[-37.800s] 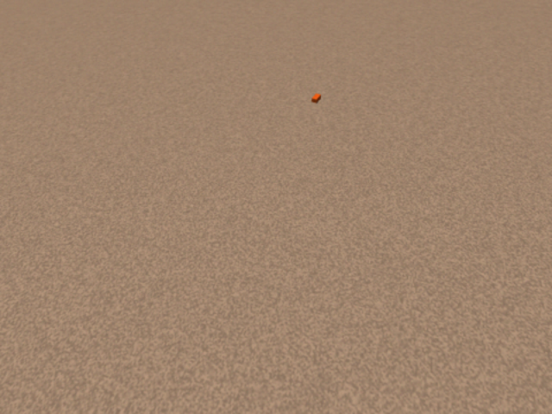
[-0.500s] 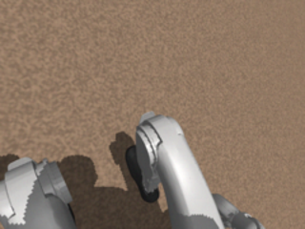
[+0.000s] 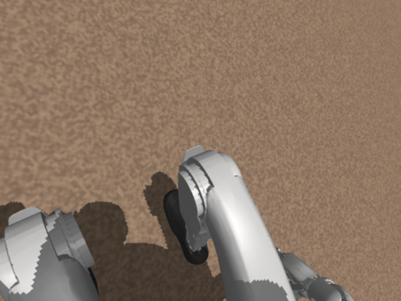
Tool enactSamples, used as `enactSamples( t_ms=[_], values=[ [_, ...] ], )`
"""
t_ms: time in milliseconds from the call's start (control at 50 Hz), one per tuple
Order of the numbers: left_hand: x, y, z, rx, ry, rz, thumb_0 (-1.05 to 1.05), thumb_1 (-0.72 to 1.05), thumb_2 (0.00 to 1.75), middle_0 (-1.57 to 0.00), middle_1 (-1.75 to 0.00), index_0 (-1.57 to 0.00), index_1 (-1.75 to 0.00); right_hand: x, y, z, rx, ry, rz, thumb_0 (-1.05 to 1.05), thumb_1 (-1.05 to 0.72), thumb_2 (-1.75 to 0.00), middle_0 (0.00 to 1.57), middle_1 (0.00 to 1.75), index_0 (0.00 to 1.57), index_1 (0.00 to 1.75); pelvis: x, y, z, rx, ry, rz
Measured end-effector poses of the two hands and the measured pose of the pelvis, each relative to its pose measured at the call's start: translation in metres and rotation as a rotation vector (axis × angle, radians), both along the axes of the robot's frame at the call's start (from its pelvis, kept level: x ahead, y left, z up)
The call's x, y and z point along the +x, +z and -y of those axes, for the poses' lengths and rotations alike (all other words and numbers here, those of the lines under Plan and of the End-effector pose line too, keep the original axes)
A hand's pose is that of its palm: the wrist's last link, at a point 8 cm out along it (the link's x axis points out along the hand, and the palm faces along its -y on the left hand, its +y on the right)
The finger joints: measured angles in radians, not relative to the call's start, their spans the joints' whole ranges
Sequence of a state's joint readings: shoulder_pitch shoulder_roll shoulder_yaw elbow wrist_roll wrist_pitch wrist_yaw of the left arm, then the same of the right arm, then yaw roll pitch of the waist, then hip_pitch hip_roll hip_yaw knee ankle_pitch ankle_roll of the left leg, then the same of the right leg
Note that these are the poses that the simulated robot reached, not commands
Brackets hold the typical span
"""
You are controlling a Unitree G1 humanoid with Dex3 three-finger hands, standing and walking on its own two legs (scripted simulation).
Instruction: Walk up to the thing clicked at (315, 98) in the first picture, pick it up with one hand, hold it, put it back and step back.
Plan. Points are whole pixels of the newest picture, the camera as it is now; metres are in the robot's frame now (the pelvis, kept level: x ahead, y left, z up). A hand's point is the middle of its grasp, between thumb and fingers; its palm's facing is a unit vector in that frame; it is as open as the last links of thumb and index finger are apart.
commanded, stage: open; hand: left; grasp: from above
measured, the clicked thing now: out of the picture +0.46 +0.35 -0.29
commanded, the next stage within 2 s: withdraw in 0.34 s
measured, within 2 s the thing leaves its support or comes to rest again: neither
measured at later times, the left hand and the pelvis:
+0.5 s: hand out of the picture +0.45 +0.34 -0.24, palm faces -0.45 -0.15 -0.88, open 12.3 cm; pelvis +0.00 +0.00 +0.00, yaw +0 degrees
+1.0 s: hand out of the picture +0.45 +0.38 -0.08, palm faces -0.45 -0.10 -0.89, open 12.6 cm; pelvis +0.00 +0.00 +0.05, yaw +5 degrees
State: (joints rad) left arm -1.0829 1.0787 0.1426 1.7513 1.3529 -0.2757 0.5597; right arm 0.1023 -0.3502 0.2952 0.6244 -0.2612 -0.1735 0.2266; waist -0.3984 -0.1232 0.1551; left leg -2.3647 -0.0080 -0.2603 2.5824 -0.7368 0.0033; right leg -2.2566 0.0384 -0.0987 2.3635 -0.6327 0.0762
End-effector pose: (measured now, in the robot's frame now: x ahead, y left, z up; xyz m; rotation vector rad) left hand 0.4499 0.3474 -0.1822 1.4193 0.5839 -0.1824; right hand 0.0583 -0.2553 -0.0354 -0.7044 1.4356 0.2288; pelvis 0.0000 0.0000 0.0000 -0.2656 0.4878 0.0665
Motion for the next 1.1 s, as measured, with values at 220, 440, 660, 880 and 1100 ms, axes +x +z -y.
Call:
enactSamples(
  t_ms=[220,440,660,880,1100],
  values=[
    [0.003,0.0,0.0,-0.005,-0.024,0.012,0.0,-0.08,0.63,-0.42,-0.68,-0.44,-0.66,0.0,0.003,-0.002,-0.008,0.001,-0.007,0.0,-0.89,-0.89,0.2,0.3,0.2,0.3,0.001,0.001,-0.001,-0.003,-0.002,-0.006],
    [0.006,-0.001,0.001,0.007,-0.017,0.016,0.0,-0.18,0.72,-0.32,-0.78,-0.34,-0.76,0.006,0.003,-0.003,-0.002,0.004,0.002,0.0,-0.89,-0.89,0.2,0.3,0.2,0.3,0.003,0.002,-0.001,-0.004,0.0,-0.018],
    [0.015,0.018,-0.011,0.025,0.028,0.079,0.0,-0.24,0.78,-0.3,-0.8,-0.31,-0.79,0.007,0.003,0.002,0.005,-0.01,0.005,0.0,-0.9,-0.89,0.2,0.3,0.2,0.3,0.004,0.004,0.001,0.002,0.004,-0.03],
    [0.016,0.115,-0.038,0.108,0.051,0.098,0.0,-0.27,0.81,-0.28,-0.8,-0.29,-0.79,0.028,-0.004,0.007,0.057,-0.143,0.062,0.0,-0.9,-0.9,0.2,0.3,0.2,0.3,0.005,0.025,0.001,0.03,0.036,-0.11],
    [-0.005,0.163,-0.024,0.033,-0.019,-0.033,0.0,-0.22,0.78,-0.33,-0.75,-0.33,-0.75,0.044,0.014,0.016,0.018,-0.161,0.115,0.0,-0.9,-0.9,0.2,0.3,0.2,0.3,-0.008,0.059,0.006,0.064,0.067,-0.11]
  ],
)
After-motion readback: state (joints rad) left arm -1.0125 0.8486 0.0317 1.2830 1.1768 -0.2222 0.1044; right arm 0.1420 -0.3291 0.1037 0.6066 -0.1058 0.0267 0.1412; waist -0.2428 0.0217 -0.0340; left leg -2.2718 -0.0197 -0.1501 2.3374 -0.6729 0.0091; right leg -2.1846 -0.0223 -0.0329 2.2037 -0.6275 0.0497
